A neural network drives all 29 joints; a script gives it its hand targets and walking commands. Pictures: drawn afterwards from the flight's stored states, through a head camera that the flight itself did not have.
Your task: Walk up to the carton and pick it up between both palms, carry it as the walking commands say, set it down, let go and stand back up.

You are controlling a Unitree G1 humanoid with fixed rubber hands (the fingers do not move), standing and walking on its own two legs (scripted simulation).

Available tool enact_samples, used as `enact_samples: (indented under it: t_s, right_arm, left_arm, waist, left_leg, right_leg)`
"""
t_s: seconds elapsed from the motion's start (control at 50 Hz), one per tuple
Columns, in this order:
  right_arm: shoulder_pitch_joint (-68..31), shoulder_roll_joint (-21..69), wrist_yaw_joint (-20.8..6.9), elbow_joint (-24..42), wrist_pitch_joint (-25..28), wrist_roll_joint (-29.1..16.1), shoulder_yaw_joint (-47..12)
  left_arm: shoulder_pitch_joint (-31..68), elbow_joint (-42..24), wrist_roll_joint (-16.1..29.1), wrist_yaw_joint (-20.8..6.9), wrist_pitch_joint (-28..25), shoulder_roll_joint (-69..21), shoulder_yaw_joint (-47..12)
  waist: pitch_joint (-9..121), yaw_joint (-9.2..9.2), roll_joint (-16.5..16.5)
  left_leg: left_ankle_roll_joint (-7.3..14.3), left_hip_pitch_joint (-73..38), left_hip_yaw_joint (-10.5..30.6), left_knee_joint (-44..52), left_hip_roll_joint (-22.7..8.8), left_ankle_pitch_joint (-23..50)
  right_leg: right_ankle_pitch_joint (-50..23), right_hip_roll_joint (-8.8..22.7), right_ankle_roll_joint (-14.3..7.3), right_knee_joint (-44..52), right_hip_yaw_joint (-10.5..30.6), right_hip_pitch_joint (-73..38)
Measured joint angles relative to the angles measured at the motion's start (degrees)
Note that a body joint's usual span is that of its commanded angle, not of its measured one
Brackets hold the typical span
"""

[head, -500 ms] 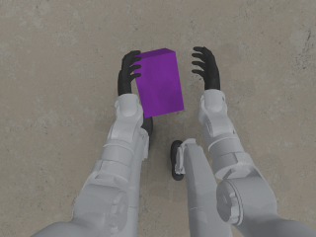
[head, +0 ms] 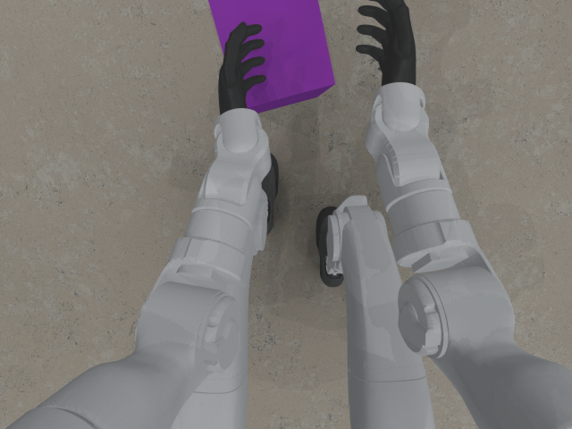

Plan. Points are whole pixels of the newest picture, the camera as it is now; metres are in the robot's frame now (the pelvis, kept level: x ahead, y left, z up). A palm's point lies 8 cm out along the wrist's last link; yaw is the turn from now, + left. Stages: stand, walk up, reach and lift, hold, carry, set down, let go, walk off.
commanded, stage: set down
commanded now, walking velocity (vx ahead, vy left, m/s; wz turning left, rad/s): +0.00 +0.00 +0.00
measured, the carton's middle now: (272, 44) +0.54 +0.06 -0.44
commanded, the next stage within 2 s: none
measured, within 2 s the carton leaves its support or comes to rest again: neither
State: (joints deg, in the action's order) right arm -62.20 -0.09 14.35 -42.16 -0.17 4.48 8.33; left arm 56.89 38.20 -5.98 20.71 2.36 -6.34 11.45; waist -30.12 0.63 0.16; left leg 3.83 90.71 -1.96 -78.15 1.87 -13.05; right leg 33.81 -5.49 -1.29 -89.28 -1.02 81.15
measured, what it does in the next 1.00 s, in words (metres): lowers itself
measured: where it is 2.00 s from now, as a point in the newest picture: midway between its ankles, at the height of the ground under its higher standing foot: (298, 235)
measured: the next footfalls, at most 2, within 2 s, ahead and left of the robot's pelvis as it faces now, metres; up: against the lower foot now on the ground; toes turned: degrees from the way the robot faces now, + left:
none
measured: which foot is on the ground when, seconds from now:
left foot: down 0.00-1.00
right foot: down 0.00-1.00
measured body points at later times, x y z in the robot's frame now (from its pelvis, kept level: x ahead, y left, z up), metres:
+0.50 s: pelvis -0.02 +0.01 -0.08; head +0.33 +0.03 +0.19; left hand +0.51 +0.10 -0.21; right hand +0.50 -0.08 -0.24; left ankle +0.19 +0.08 -0.55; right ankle +0.07 -0.10 -0.55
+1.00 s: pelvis -0.01 +0.00 -0.13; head +0.34 +0.02 +0.14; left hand +0.58 +0.12 -0.21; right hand +0.54 -0.06 -0.29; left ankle +0.19 +0.08 -0.55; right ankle +0.07 -0.10 -0.55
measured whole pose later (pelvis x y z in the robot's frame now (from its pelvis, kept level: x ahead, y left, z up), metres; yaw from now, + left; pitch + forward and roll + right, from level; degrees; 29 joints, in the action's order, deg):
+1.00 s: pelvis -0.01 +0.00 -0.13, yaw -3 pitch +29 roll -1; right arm -82.5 -3.7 8.2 -59.8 -7.6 12.2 17.6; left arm 90.6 47.1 -27.9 7.9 5.4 -4.1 35.4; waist -25.1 6.2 2.5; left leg 3.0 115.5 -2.5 -105.0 3.2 -18.3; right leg 41.4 -8.6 -0.2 -117.6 -1.2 105.0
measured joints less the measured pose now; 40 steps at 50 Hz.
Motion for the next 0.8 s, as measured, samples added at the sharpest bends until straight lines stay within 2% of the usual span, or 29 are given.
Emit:
enact_samples:
  t_s: [0.16, 0.28, 0.34, 0.44, 0.56, 0.66, 0.8]
  right_arm:
    - [-3.2, 0.5, 0.5, -0.6, -2.3, -0.2, 0.0]
    - [-8.5, 0.0, 0.5, -5.9, -2.9, -0.2, 0.0]
    - [-9.3, -1.0, 0.5, -7.0, -3.7, -0.2, 0.0]
    - [-11.3, -2.6, 0.5, -10.0, -3.8, -0.2, 0.0]
    - [-15.4, -5.6, -1.5, -12.8, -4.3, -0.2, 0.0]
    - [-18.5, -4.2, -3.4, -15.6, -4.7, -0.2, 3.5]
    - [-20.3, -3.6, -5.0, -17.0, -6.2, 4.3, 7.5]
  left_arm:
    - [3.9, 0.0, 0.1, -0.8, 1.3, 2.2, 0.2]
    - [7.6, 0.0, -0.4, -0.8, 0.8, 2.2, 0.5]
    - [9.9, 0.1, -1.0, -0.3, 0.4, 2.3, 0.7]
    - [14.4, 1.5, -1.7, -0.5, 1.3, 2.3, 3.9]
    - [22.1, 5.0, -5.4, -1.9, 1.7, 2.3, 8.1]
    - [26.0, 6.9, -10.6, -4.4, 1.2, 2.3, 12.3]
    - [29.6, 7.1, -15.5, -7.6, 1.8, 2.3, 17.7]
  waist:
    - [0.2, 0.0, 1.9]
    - [0.3, 0.09, 2.1]
    - [0.2, 0.7, 1.4]
    - [1.2, 1.06, 1.6]
    - [1.6, 2.95, 1.9]
    - [3.3, 3.6, 1.9]
    - [3.5, 3.91, 1.4]
  left_leg:
    - [0.0, 4.2, -0.1, -6.1, -0.1, -1.3]
    - [-0.1, 8.7, -0.1, -9.5, -0.1, -1.4]
    - [-0.1, 10.0, -0.2, -10.8, -0.1, -1.3]
    - [-0.1, 12.5, -0.2, -13.0, -0.1, -1.5]
    - [-0.1, 16.2, -0.2, -16.4, 0.0, -1.6]
    - [-0.1, 20.0, -0.3, -19.4, 0.8, -1.8]
    - [-0.3, 22.6, -0.5, -23.4, 1.3, -3.1]
  right_leg:
    - [1.9, -0.5, 0.0, -6.6, -0.1, 4.1]
    - [2.0, -1.0, 0.0, -10.0, -0.1, 8.4]
    - [2.1, -1.1, 0.4, -11.2, -0.1, 9.6]
    - [2.2, -1.4, 0.8, -13.4, -0.1, 12.0]
    - [2.6, -2.0, 1.1, -17.0, -0.1, 15.8]
    - [3.5, -2.0, 1.1, -20.7, -0.1, 19.6]
    - [5.3, -2.3, 1.1, -25.0, -0.2, 21.9]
